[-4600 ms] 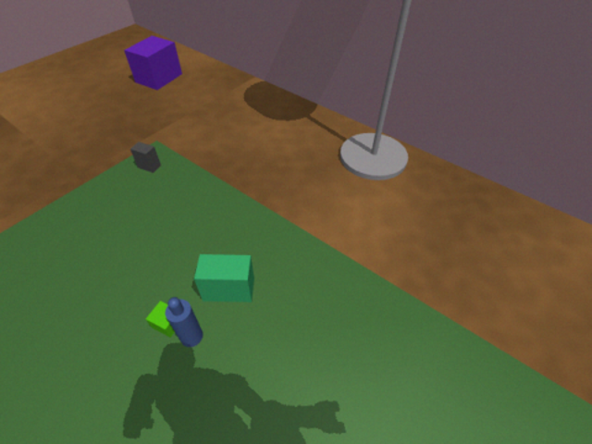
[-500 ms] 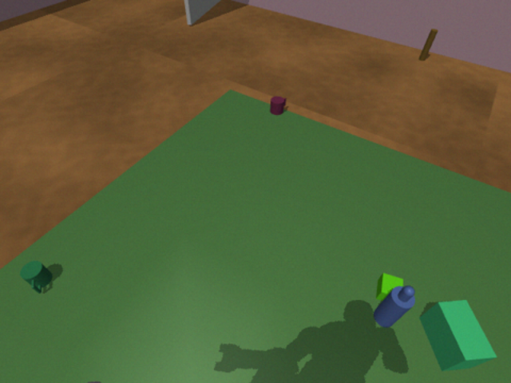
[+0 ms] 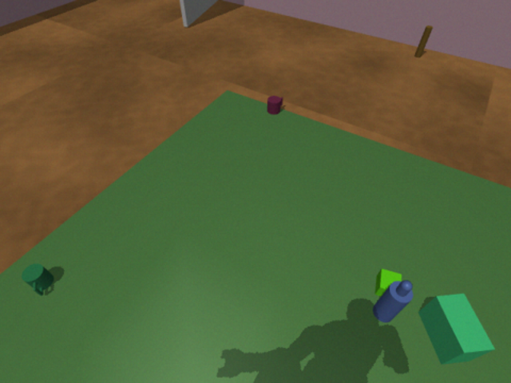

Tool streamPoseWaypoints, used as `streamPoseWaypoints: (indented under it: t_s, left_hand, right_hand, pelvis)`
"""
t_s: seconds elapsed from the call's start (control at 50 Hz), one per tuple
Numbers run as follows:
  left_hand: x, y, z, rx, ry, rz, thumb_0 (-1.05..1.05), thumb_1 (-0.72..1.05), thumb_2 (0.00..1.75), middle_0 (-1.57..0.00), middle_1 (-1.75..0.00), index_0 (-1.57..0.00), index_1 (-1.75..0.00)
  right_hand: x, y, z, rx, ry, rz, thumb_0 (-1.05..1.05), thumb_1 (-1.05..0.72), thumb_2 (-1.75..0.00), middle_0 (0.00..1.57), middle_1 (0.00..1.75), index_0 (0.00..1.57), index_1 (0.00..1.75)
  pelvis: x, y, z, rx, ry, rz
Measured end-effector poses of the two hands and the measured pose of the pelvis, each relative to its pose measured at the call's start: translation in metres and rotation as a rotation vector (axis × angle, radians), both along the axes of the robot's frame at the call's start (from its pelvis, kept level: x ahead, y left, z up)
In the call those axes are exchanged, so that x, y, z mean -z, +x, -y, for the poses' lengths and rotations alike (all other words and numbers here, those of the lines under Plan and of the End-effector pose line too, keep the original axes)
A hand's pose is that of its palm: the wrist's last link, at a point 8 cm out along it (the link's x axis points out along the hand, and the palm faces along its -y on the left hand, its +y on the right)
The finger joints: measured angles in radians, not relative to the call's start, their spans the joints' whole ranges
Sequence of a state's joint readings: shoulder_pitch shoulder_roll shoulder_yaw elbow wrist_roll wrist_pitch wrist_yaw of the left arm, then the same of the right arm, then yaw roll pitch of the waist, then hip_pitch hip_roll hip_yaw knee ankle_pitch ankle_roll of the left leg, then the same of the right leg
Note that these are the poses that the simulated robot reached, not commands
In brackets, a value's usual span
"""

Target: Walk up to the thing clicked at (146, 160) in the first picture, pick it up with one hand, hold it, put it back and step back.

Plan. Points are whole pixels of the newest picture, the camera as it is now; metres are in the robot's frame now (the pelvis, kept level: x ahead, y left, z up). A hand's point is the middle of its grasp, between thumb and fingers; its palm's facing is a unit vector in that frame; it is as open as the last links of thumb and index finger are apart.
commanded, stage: stand
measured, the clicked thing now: out of the picture +1.01 -1.36 -0.72
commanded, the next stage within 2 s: none
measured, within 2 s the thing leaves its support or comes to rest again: neither
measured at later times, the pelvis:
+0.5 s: pelvis +0.00 -0.01 +0.00, yaw +0 degrees
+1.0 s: pelvis +0.01 -0.01 +0.00, yaw -1 degrees
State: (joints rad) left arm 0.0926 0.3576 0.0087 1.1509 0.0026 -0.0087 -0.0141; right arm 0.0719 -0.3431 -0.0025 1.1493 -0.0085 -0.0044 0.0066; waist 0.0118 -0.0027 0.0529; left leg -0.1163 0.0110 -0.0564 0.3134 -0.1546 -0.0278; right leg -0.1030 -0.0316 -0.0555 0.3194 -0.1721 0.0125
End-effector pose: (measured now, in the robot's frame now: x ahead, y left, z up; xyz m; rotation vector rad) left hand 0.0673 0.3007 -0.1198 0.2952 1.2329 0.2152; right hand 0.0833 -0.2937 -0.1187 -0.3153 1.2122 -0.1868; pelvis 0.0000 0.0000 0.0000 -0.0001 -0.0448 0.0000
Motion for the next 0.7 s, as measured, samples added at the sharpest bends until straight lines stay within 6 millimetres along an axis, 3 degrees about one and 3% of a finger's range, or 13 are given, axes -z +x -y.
streamPoseWaypoints:
  t_s: [0.3, 0.7]
  left_hand:
    - [0.0, -0.007, 0.004, 0.007, 0.001, -0.017, 0.0, 0.91, 0.9, -0.2, -0.3, -0.2, -0.3]
    - [-0.002, 0.005, 0.008, 0.024, 0.006, 0.0, 0.0, 0.91, 0.9, -0.2, -0.3, -0.2, -0.3]
  right_hand:
    - [0.003, -0.022, 0.008, 0.02, -0.005, -0.039, 0.01, -0.9, -0.89, 0.2, 0.3, 0.2, 0.3]
    - [0.003, -0.017, 0.012, 0.015, -0.003, -0.031, 0.01, -0.9, -0.89, 0.2, 0.3, 0.2, 0.3]
  pelvis:
    - [0.0, -0.002, 0.004, 0.005, 0.0, 0.0]
    - [0.0, 0.002, 0.008, 0.01, 0.001, -0.007]
